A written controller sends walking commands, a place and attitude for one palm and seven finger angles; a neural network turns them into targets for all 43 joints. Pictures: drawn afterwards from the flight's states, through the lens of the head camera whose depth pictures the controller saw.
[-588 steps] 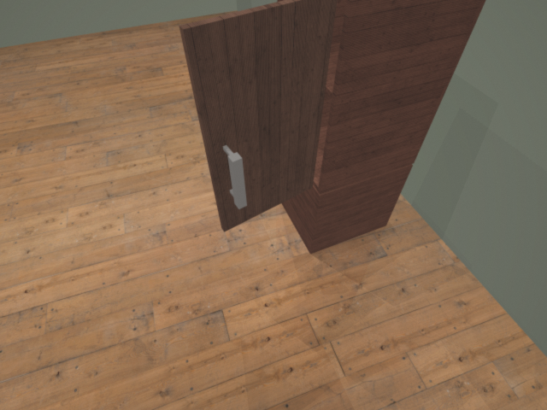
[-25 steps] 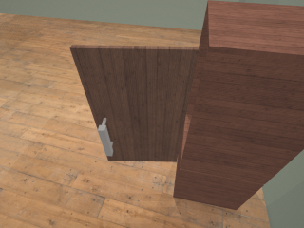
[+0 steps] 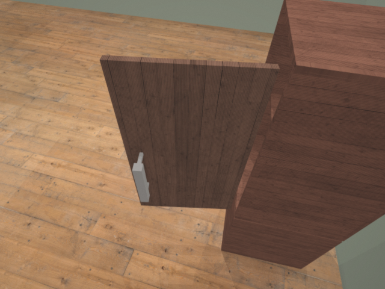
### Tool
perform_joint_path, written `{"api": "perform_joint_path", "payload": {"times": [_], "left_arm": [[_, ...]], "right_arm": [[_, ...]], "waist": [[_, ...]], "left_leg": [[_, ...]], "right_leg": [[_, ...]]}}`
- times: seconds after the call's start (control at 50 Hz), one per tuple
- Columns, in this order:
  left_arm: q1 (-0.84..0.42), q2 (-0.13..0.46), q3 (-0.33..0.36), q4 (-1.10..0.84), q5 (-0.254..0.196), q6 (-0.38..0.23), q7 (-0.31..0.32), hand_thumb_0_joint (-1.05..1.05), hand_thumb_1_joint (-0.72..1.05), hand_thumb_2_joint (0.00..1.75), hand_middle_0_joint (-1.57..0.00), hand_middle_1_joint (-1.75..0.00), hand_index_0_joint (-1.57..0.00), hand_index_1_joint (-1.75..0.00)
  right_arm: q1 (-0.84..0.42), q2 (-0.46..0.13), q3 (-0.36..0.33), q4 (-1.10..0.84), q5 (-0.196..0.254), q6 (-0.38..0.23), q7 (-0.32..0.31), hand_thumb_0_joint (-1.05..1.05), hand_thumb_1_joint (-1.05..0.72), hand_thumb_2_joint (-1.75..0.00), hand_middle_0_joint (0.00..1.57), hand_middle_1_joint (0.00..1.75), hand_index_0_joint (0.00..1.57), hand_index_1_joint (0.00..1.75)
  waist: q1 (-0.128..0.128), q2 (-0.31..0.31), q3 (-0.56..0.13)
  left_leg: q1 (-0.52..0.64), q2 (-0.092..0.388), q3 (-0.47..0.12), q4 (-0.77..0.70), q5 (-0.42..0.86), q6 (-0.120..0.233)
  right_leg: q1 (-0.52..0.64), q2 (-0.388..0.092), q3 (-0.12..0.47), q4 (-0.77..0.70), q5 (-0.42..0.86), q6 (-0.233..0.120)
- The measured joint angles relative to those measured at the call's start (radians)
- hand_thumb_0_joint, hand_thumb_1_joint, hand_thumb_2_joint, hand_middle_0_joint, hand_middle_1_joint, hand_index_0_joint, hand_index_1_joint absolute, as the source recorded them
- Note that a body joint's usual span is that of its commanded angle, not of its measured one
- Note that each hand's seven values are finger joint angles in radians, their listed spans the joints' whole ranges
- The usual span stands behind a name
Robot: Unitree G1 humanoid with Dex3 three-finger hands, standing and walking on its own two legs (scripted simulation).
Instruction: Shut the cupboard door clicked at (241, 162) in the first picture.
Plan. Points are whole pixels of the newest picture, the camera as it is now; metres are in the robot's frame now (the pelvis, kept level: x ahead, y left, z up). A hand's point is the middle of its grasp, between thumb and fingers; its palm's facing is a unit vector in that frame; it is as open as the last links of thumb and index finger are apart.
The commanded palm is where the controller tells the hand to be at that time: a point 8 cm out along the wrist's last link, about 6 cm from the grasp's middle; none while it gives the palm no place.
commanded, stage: come to a stop and stand still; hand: left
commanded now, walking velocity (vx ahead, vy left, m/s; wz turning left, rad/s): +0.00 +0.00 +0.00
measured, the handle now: (143, 177) +0.43 +0.17 -0.11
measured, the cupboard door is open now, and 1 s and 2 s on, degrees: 100 100 100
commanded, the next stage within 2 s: look again from close up in 0.58 s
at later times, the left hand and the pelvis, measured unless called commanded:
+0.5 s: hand out of the picture +0.03 +0.20 -0.18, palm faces +0.01 -0.98 -0.18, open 7.4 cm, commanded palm none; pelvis +0.01 +0.03 +0.00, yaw +0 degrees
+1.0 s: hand out of the picture +0.00 +0.20 -0.18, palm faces +0.01 -0.99 -0.16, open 7.4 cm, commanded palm none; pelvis +0.01 +0.03 +0.00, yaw +0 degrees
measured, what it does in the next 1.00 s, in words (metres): stands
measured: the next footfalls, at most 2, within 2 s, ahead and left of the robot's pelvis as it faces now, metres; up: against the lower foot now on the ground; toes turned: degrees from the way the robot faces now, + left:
none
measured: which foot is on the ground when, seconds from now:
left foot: down 0.00-1.00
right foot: down 0.00-1.00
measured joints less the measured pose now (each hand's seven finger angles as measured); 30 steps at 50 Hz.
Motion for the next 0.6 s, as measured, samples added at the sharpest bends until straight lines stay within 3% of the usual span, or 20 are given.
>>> {"api": "perform_joint_path", "payload": {"times": [0.6], "left_arm": [[-0.047, 0.020, 0.019, -0.025, -0.003, 0.024, 0.006, 0.00, 0.91, 0.90, -0.20, -0.30, -0.20, -0.30]], "right_arm": [[0.002, 0.005, -0.002, -0.004, 0.000, 0.000, -0.011, 0.00, -0.91, -0.90, 0.20, 0.30, 0.20, 0.30]], "waist": [[-0.005, -0.009, 0.033]], "left_leg": [[0.050, -0.048, 0.014, -0.039, -0.006, 0.045]], "right_leg": [[0.026, -0.045, 0.020, 0.012, -0.026, 0.044]]}}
